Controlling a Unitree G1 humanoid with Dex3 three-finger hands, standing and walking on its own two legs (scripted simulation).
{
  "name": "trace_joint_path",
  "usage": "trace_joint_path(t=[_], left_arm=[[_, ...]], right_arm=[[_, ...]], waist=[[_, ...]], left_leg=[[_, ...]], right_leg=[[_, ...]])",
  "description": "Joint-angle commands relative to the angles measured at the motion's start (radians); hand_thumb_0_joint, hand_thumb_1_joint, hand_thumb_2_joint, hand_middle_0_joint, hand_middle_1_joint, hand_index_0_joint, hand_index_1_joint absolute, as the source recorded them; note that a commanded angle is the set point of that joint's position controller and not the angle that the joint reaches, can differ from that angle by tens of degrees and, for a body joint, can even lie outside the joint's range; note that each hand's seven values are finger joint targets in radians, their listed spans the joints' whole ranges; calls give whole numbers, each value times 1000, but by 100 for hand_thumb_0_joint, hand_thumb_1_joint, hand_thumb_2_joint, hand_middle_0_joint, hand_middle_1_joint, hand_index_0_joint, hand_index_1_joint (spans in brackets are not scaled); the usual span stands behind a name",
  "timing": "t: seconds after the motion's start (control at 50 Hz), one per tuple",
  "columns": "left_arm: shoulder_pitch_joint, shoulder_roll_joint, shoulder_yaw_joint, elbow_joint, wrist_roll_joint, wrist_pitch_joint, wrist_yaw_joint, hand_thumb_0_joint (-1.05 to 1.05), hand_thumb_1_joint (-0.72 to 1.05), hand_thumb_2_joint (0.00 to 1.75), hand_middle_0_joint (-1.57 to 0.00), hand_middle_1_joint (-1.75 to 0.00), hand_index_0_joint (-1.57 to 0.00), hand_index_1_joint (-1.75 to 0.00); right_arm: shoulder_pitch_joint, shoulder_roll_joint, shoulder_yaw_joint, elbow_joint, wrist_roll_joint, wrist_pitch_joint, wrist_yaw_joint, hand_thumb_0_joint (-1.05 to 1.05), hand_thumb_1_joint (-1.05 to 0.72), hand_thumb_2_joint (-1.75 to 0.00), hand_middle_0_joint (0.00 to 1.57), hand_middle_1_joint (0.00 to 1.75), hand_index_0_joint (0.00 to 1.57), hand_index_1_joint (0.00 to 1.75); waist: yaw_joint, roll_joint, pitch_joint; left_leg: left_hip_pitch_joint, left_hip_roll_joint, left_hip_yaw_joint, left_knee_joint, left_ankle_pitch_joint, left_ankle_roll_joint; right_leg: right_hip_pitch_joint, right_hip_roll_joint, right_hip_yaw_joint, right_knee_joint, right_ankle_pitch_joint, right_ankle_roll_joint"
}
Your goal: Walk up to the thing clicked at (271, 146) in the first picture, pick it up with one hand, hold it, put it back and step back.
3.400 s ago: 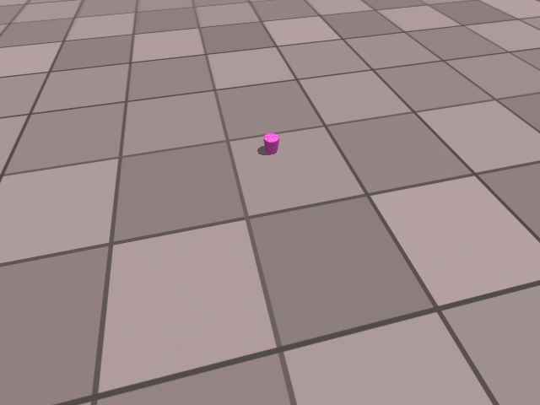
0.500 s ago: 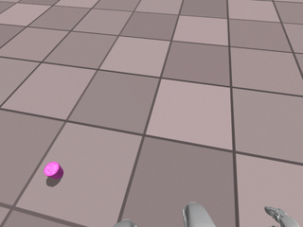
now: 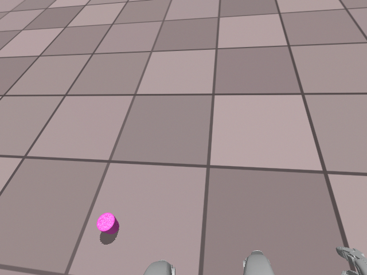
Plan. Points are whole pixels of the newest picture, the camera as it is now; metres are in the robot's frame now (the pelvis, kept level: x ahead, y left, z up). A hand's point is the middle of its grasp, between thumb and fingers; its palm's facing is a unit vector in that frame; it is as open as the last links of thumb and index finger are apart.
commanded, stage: walk up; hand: left
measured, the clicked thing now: (109, 224) +0.44 +0.50 -0.66
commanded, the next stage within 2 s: none
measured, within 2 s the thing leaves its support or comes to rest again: neither
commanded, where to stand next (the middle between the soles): +0.00 +0.40 m, yaw -19 degrees
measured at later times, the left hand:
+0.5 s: hand out of the picture +0.06 +0.51 -0.09, palm faces -0.13 -0.80 -0.59, open 7.4 cm
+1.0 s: hand out of the picture +0.04 +0.71 -0.11, palm faces -0.29 -0.83 -0.48, open 7.4 cm
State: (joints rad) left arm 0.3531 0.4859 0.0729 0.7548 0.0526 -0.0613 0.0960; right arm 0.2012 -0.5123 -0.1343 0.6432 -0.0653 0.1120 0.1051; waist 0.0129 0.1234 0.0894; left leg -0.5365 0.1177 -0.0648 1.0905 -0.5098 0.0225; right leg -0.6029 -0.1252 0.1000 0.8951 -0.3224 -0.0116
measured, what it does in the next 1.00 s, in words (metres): steps to the left, turning right: left foot, then right foot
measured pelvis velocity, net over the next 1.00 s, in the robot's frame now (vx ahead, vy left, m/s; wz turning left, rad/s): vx -0.10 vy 0.45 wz -0.28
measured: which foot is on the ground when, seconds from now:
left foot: up 0.00-0.00, down 0.02-0.30, up 0.32-0.62, down 0.64-1.00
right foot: down 0.00-0.04, up 0.06-0.28, down 0.30-0.66, up 0.68-1.00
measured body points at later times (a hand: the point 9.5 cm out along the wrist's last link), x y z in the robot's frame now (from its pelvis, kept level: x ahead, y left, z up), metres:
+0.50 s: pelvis -0.04 +0.22 +0.01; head +0.01 +0.17 +0.46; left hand +0.07 +0.55 -0.05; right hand +0.02 -0.11 -0.11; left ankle -0.02 +0.38 -0.59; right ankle +0.03 +0.06 -0.68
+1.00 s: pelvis -0.10 +0.45 +0.03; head -0.06 +0.42 +0.47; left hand +0.05 +0.75 -0.08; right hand -0.13 +0.13 -0.10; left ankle -0.05 +0.49 -0.68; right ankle -0.14 +0.36 -0.67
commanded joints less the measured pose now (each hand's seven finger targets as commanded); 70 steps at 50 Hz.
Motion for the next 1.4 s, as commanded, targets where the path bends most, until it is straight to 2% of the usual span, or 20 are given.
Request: trace_joint_path(t=[0.0,0.02,0.04,0.16,0.24,0.26,0.28,0.32,0.44,0.6,0.64,0.66,0.76,0.92,1.02,1.06,1.1,1.24,1.3,1.38], left_arm=[[-62,279,93,-53,-7,-9,32,0,90,90,-20,-30,-20,-30],[-50,149,56,-66,-24,-4,41,0,90,90,-20,-30,-20,-30],[-124,197,55,-64,-26,-12,70,0,90,90,-20,-30,-20,-30],[59,193,56,61,-73,-10,30,0,90,90,-20,-30,-20,-30],[230,161,60,66,-69,-17,38,0,90,90,-20,-30,-20,-30],[277,219,83,61,-52,-20,50,0,90,90,-20,-30,-20,-30],[254,294,104,17,-30,-21,56,0,90,90,-20,-30,-20,-30],[116,308,101,-51,-47,-15,63,0,90,90,-20,-30,-20,-30],[-10,284,95,-69,-21,-17,41,0,90,90,-20,-30,-20,-30],[-78,326,114,-39,-12,4,30,0,90,90,-20,-30,-20,-30],[-110,147,63,-49,-30,15,50,0,90,90,-20,-30,-20,-30],[-188,210,70,-48,-21,4,70,0,90,90,-20,-30,-20,-30],[15,205,78,110,-73,10,34,0,90,90,-20,-30,-20,-30],[-95,138,45,61,-24,13,-42,0,90,90,-20,-30,-20,-30],[46,159,53,120,-28,-5,-57,0,90,90,-20,-30,-20,-30],[132,219,77,144,-31,0,-63,0,90,90,-20,-30,-20,-30],[5,221,64,104,-36,-2,-55,0,90,90,-20,-30,-20,-30],[-207,118,19,68,-23,20,-85,0,90,90,-20,-30,-20,-30],[-130,158,25,95,-25,53,-77,0,90,90,-20,-30,-20,-30],[-56,155,45,177,-34,74,-106,0,90,90,-20,-30,-20,-30]], right_arm=[[278,-170,-80,-14,-17,-47,-28,0,-90,-90,20,30,20,30],[269,-291,-99,-33,-36,-57,-42,0,-90,-90,20,30,20,30],[130,-363,-100,-53,-3,-62,-55,0,-90,-90,20,30,20,30],[0,-152,-41,-109,-15,-67,-76,0,-90,-90,20,30,20,30],[-67,-127,-22,-150,-14,-39,-69,0,-90,-90,20,30,20,30],[-20,-79,-6,-154,-2,-40,-67,0,-90,-90,20,30,20,30],[83,-35,6,-155,6,-39,-63,0,-90,-90,20,30,20,30],[88,-136,-32,-143,-7,-11,-87,0,-90,-90,20,30,20,30],[89,-132,-52,-97,-5,-4,-48,0,-90,-90,20,30,20,30],[220,-138,-65,-15,4,-14,-38,0,-90,-90,20,30,20,30],[241,-286,-91,-20,-10,-26,-49,0,-90,-90,20,30,20,30],[72,-352,-91,-45,12,-34,-60,0,-90,-90,20,30,20,30],[-67,-177,-41,-61,3,-48,-76,0,-90,-90,20,30,20,30],[74,-154,-3,52,44,-116,-113,0,-90,-90,20,30,20,30],[38,-139,14,96,35,-129,-102,0,-90,-90,20,30,20,30],[-64,-87,24,88,17,-135,-97,0,-90,-90,20,30,20,30],[-88,-114,9,99,23,-133,-94,0,-90,-90,20,30,20,30],[196,-82,6,240,57,-188,-99,0,-90,-90,20,30,20,30],[169,-283,-35,209,59,-203,-131,0,-90,-90,20,30,20,30],[50,-184,5,208,52,-215,-152,0,-90,-90,20,30,20,30]], waist=[[-163,-111,-167],[-160,281,-83],[-144,341,-37],[-63,134,-83],[53,39,-118],[80,-73,-149],[45,-266,-215],[1,-70,-229],[-42,-210,-79],[-92,-266,-154],[-154,280,-63],[-130,267,17],[-34,138,8],[-50,-98,-74],[21,-25,-104],[87,-168,-69],[57,-211,43],[-115,-162,-65],[-78,-29,-28],[1,-47,63]], left_leg=[[318,-71,44,-425,6,9],[308,161,-346,-622,99,63],[174,252,-595,-751,91,187],[281,95,-128,-449,745,177],[82,39,-10,-254,674,105],[-19,-19,23,-93,589,42],[-270,-76,19,86,-65,-36],[-250,-54,-102,369,-130,-37],[-85,-37,-29,341,88,-29],[273,-76,113,-293,-6,12],[211,193,-403,-646,-21,129],[16,294,-622,-776,-63,258],[145,104,-209,-554,246,140],[334,262,-389,-664,78,123],[146,129,-87,-664,146,-40],[-100,-62,132,-455,102,-159],[-141,-54,29,-164,-12,-73],[510,-138,135,-596,260,-20],[379,373,-654,-881,-180,197],[206,174,-248,-823,-26,92]], right_leg=[[-108,6,45,35,-74,-98],[-359,246,-132,351,-299,-29],[-342,201,-37,426,-361,-51],[-74,129,-161,278,-172,-17],[371,103,-153,-268,123,-62],[536,54,-26,-373,171,-68],[730,-229,396,-353,319,-180],[514,-411,572,-431,271,-361],[118,-124,176,-364,-62,-213],[-27,-63,114,-223,-149,-118],[-326,266,-133,353,-335,-20],[-265,201,-38,457,-318,-33],[-103,160,-93,415,-162,-24],[78,132,0,5,-222,-31],[517,144,-47,-391,-120,-99],[630,-70,343,-477,-373,-233],[463,-219,539,-565,-370,-319],[119,63,7,-193,72,-113],[-75,118,91,225,-226,-33],[32,64,82,172,-38,-17]])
